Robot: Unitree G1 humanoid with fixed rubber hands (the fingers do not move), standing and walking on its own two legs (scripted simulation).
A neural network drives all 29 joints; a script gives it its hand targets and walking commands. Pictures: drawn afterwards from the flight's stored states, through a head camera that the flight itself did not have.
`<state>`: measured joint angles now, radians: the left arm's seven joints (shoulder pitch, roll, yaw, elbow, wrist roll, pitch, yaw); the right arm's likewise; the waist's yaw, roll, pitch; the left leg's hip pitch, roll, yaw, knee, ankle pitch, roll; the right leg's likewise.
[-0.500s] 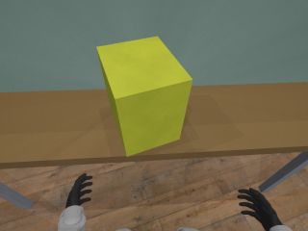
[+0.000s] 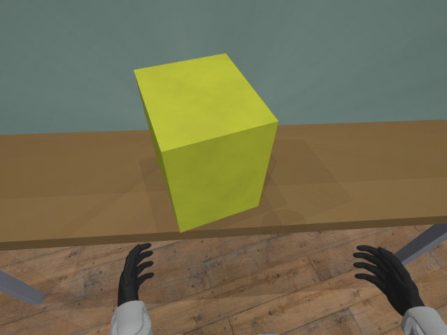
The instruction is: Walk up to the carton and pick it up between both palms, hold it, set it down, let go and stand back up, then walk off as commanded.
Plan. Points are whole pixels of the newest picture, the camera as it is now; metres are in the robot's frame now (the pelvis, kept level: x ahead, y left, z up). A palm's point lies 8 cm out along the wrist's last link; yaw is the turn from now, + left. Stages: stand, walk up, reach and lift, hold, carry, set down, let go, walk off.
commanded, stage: reach and lift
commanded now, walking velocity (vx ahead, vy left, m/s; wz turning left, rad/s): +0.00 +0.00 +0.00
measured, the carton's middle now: (202, 145) +0.50 +0.07 +0.03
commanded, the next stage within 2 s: none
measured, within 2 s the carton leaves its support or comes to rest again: neither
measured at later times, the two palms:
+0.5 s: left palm (136, 280) +0.21 +0.17 +0.00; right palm (391, 267) +0.23 -0.27 +0.01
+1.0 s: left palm (130, 238) +0.27 +0.18 +0.04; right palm (369, 215) +0.31 -0.25 +0.04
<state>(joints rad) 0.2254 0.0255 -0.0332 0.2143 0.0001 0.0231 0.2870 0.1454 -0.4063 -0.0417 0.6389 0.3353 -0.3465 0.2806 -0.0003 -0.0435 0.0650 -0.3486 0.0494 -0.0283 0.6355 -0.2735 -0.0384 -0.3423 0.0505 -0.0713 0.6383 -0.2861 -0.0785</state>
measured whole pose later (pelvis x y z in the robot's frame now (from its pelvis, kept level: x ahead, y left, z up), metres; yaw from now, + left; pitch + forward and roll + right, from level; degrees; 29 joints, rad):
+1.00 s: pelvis +0.03 +0.00 +0.01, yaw +0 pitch +3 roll +0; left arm 0.16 0.00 -0.02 -0.12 0.00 0.22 0.33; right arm -0.10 -0.41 0.04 0.50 0.44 -0.21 0.20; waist 0.00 -0.04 0.03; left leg -0.35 0.06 -0.03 0.57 -0.27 -0.04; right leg -0.34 0.06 -0.07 0.56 -0.28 -0.08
